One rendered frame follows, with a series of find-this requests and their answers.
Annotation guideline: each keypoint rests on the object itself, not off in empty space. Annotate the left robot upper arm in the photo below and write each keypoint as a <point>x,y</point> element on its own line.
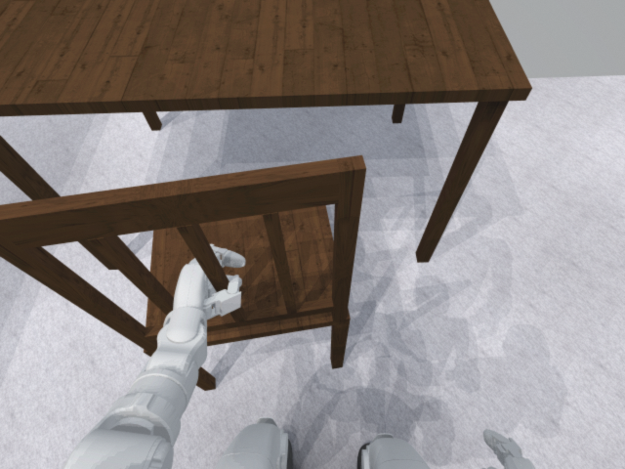
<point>111,449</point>

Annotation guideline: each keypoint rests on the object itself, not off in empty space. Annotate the right robot hand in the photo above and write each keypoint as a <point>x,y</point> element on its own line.
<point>507,450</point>

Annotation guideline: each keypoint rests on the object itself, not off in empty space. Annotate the left robot hand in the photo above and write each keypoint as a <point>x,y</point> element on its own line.
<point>194,287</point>

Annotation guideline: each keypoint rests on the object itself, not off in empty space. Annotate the robot right shin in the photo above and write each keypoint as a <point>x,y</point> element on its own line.
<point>384,435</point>

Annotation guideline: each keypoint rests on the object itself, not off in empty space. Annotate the left robot thigh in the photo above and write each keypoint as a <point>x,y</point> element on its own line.
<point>257,446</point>

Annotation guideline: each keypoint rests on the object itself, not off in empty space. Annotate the left robot forearm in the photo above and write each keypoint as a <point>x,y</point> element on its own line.
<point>160,394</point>

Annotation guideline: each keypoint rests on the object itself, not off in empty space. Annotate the chair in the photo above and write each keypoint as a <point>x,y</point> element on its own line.
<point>295,276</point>

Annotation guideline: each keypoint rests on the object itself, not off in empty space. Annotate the table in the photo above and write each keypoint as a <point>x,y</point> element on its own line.
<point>113,56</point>

